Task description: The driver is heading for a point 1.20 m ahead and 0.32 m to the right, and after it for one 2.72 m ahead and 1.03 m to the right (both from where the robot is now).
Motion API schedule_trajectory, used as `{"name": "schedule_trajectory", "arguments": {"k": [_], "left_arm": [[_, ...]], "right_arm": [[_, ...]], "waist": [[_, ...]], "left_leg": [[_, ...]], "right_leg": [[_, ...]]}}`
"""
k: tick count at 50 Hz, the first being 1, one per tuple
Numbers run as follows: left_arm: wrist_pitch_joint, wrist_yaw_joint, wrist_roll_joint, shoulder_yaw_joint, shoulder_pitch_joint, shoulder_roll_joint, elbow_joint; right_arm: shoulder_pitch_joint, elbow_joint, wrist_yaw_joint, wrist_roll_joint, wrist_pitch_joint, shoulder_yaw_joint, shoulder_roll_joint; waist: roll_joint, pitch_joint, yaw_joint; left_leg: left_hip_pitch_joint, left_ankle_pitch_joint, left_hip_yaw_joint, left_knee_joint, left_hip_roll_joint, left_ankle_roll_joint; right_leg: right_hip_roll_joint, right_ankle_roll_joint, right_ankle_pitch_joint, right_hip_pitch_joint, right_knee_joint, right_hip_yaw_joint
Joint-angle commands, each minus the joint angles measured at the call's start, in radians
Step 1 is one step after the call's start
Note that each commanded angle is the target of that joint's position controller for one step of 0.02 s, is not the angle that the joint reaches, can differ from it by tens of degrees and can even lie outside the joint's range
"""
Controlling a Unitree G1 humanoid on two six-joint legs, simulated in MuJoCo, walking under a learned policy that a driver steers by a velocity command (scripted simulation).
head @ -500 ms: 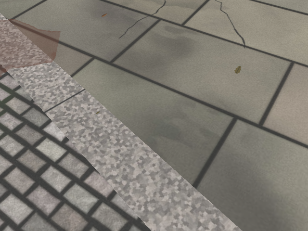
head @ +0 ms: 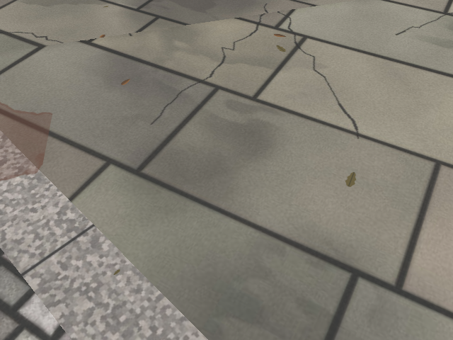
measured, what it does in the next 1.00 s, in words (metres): walks ahead, turning right: right foot, then left foot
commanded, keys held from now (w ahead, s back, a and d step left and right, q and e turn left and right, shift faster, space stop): w+shift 0.12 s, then w+e+shift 0.88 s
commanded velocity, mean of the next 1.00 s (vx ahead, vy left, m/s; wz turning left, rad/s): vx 1.00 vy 0.00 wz -0.65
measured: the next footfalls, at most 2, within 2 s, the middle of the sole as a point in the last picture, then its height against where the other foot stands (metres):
right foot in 0.26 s outside the picture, level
left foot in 0.68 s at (223, 233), level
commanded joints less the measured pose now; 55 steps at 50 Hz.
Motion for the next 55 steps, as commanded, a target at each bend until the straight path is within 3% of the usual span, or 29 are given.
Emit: {"name": "schedule_trajectory", "arguments": {"k": [1,4,8,10,11,12,13,14,15,17,18,21,24,27,30,32,33,34,35,36,37,38,39,40,43,49,51,53,55], "left_arm": [[-0.004,-0.007,-0.002,0.002,-0.107,0.068,-0.086],[-0.016,-0.024,-0.017,-0.018,-0.213,0.028,-0.109],[-0.019,-0.013,-0.018,-0.007,-0.258,0.075,-0.102],[-0.016,-0.001,-0.015,0.008,-0.163,0.114,-0.075],[-0.015,0.006,-0.019,0.024,-0.008,0.145,-0.026],[-0.013,0.014,-0.023,0.044,0.206,0.178,0.048],[-0.004,0.029,-0.013,0.073,0.390,0.226,0.092],[0.008,0.033,-0.003,0.107,0.380,0.319,0.105],[0.013,0.020,-0.014,0.112,0.325,0.282,0.097],[0.003,0.022,-0.016,0.096,0.254,0.181,0.124],[-0.003,0.030,-0.018,0.088,0.241,0.155,0.134],[-0.028,0.037,-0.034,0.077,0.225,0.154,0.136],[-0.046,0.031,-0.033,0.088,0.223,0.190,0.113],[-0.051,0.019,-0.048,0.105,0.267,0.222,0.109],[-0.041,0.024,-0.051,0.113,0.306,0.237,0.111],[-0.035,0.033,-0.041,0.122,0.299,0.279,0.106],[-0.035,0.031,-0.037,0.129,0.262,0.312,0.097],[-0.044,0.027,-0.030,0.116,0.219,0.261,0.074],[-0.050,0.034,-0.044,0.072,0.240,0.073,0.032],[-0.042,0.037,-0.079,0.057,0.330,0.098,-0.023],[-0.020,0.045,-0.049,0.065,0.219,0.166,0.009],[-0.010,0.032,-0.031,0.069,0.148,0.174,0.003],[0.001,0.018,-0.022,0.069,0.110,0.163,0.000],[0.014,0.002,-0.008,0.065,0.084,0.136,-0.021],[0.052,-0.021,-0.003,0.043,-0.008,0.075,-0.093],[0.055,-0.060,-0.007,0.018,-0.205,0.098,-0.199],[0.052,-0.065,-0.006,0.014,-0.239,0.101,-0.200],[0.047,-0.054,-0.009,0.025,-0.165,0.134,-0.171],[0.041,-0.032,-0.011,0.058,0.129,0.198,-0.091]], "right_arm": [[-0.059,-0.072,0.008,0.018,-0.044,-0.005,-0.078],[0.019,-0.049,0.003,0.039,-0.058,-0.004,-0.099],[0.067,-0.017,-0.017,0.015,-0.047,-0.004,-0.154],[0.072,-0.001,-0.044,-0.017,-0.021,-0.010,-0.190],[0.053,0.000,-0.058,-0.035,-0.004,-0.015,-0.205],[0.001,-0.013,-0.065,-0.043,0.012,-0.022,-0.221],[-0.057,-0.040,-0.064,-0.046,0.011,-0.024,-0.215],[0.026,-0.091,-0.029,0.012,-0.015,0.011,-0.046],[-0.054,-0.133,-0.027,0.013,-0.043,0.012,-0.122],[-0.219,-0.193,-0.024,-0.001,-0.069,0.025,-0.120],[-0.265,-0.221,-0.020,-0.022,-0.059,0.029,-0.103],[-0.267,-0.253,-0.001,-0.066,0.000,0.043,-0.077],[-0.472,-0.349,0.013,-0.047,0.006,0.060,-0.077],[-0.555,-0.377,0.020,-0.017,0.002,0.069,-0.068],[-0.581,-0.396,0.006,-0.012,0.001,0.058,-0.109],[-0.446,-0.361,-0.013,-0.012,-0.006,0.029,-0.173],[-0.279,-0.321,-0.028,-0.011,-0.011,0.009,-0.208],[-0.066,-0.284,-0.051,-0.026,-0.013,-0.017,-0.270],[0.065,-0.261,-0.063,-0.068,-0.013,-0.037,-0.334],[-0.029,-0.266,-0.048,-0.057,-0.005,-0.054,-0.369],[-0.153,-0.296,-0.040,-0.048,0.001,-0.037,-0.232],[-0.201,-0.289,-0.035,-0.039,0.002,-0.019,-0.157],[-0.199,-0.267,-0.032,-0.044,0.002,-0.013,-0.132],[-0.165,-0.232,-0.034,-0.039,-0.003,-0.007,-0.117],[-0.111,-0.156,-0.014,-0.002,-0.029,0.003,-0.070],[-0.144,-0.128,-0.019,-0.006,-0.049,-0.008,-0.137],[-0.090,-0.114,-0.027,-0.009,-0.043,-0.013,-0.175],[-0.058,-0.118,-0.042,-0.009,-0.021,-0.026,-0.237],[-0.112,-0.143,-0.052,-0.016,0.015,-0.043,-0.294]], "waist": [[0.017,0.195,0.034],[0.023,0.172,-0.007],[0.078,0.105,-0.022],[0.154,0.008,0.039],[0.178,-0.072,0.113],[0.177,-0.160,0.212],[0.151,-0.235,0.292],[-0.277,-0.332,0.147],[-0.110,-0.371,0.161],[0.087,-0.092,0.100],[0.106,-0.024,0.059],[0.080,0.058,-0.023],[0.044,0.147,0.006],[-0.003,0.108,0.064],[-0.027,0.068,0.092],[-0.021,-0.044,0.029],[-0.013,-0.137,-0.068],[0.003,-0.252,-0.167],[0.248,-0.361,-0.151],[0.471,-0.459,-0.047],[0.247,-0.263,-0.056],[0.132,-0.139,-0.053],[0.073,-0.082,-0.041],[0.087,-0.040,-0.024],[0.127,0.021,0.013],[0.068,0.135,0.049],[0.064,0.137,0.041],[0.116,0.061,0.091],[0.147,-0.086,0.242]], "left_leg": [[-0.218,0.069,-0.223,-0.390,0.232,0.099],[-0.149,0.413,-0.140,-0.428,0.226,0.047],[0.221,0.988,-0.051,-0.327,0.265,0.002],[0.350,1.351,-0.012,-0.107,0.311,-0.028],[0.353,1.426,0.005,0.095,0.330,-0.040],[0.296,1.394,0.030,0.367,0.325,-0.047],[0.063,1.117,0.027,0.713,0.285,-0.033],[-0.500,-0.005,-0.025,1.194,0.070,-0.122],[-0.686,-0.087,-0.179,1.254,0.075,-0.089],[-0.687,0.013,-0.201,1.049,0.183,-0.061],[-0.633,-0.001,-0.205,0.967,0.212,-0.071],[-0.560,-0.058,-0.174,0.817,0.242,-0.124],[-0.477,0.137,-0.109,0.506,0.243,-0.168],[-0.289,0.414,-0.083,0.272,0.189,-0.160],[-0.261,0.398,-0.103,0.144,0.161,-0.140],[-0.093,0.257,-0.107,0.105,0.112,-0.119],[0.096,0.193,-0.107,0.109,0.126,-0.109],[0.346,0.009,-0.201,0.167,0.245,-0.089],[0.578,-0.274,-0.558,0.108,0.547,-0.059],[0.584,-0.441,-1.046,-0.109,0.663,0.039],[0.419,-0.545,-0.881,-0.144,0.581,0.028],[0.280,-0.365,-0.674,-0.129,0.528,0.014],[0.187,-0.176,-0.537,-0.136,0.488,-0.002],[0.122,-0.063,-0.427,-0.146,0.457,-0.011],[0.068,0.197,-0.220,-0.183,0.434,-0.047],[-0.020,0.470,0.123,-0.304,0.354,-0.086],[0.040,0.810,0.186,-0.255,0.342,-0.103],[0.147,1.221,0.195,-0.082,0.369,-0.116],[0.103,1.362,0.167,0.313,0.415,-0.096]], "right_leg": [[-0.042,0.024,0.180,-0.027,-0.232,-0.054],[0.011,-0.001,0.397,0.138,-0.488,-0.134],[0.118,-0.046,0.332,0.157,-0.654,-0.216],[0.202,-0.073,0.160,0.246,-0.655,-0.234],[0.229,-0.093,0.104,0.385,-0.653,-0.219],[0.229,-0.121,0.086,0.581,-0.698,-0.201],[0.134,-0.163,-0.085,0.836,-0.642,-0.069],[-0.165,-0.355,-0.177,1.240,-0.695,0.535],[-0.192,-0.400,-0.236,1.252,-0.873,0.770],[-0.131,-0.311,-0.122,0.924,-0.958,0.558],[-0.078,-0.278,-0.068,0.771,-0.973,0.483],[0.008,-0.259,-0.053,0.516,-1.029,0.386],[0.065,-0.240,0.028,0.304,-1.114,0.324],[0.092,-0.168,0.246,0.307,-1.101,0.288],[0.065,-0.125,0.400,0.509,-1.003,0.317],[0.068,-0.082,0.657,0.607,-0.767,0.314],[0.097,-0.063,0.658,0.558,-0.552,0.297],[0.138,-0.054,0.491,0.404,-0.274,0.268],[0.223,-0.054,-0.310,0.136,0.069,0.170],[0.214,-0.053,-0.322,-0.035,0.244,0.103],[0.124,-0.056,-0.196,-0.096,0.256,0.072],[0.090,-0.047,-0.121,-0.087,0.200,0.048],[0.062,-0.037,-0.107,-0.059,0.166,0.042],[0.038,-0.031,-0.108,-0.047,0.143,0.045],[-0.004,-0.027,-0.087,-0.102,0.115,0.021],[0.027,-0.053,0.189,0.013,-0.285,-0.125],[0.091,-0.087,0.189,0.116,-0.396,-0.213],[0.165,-0.117,0.115,0.229,-0.433,-0.252],[0.216,-0.160,0.016,0.543,-0.453,-0.214]]}}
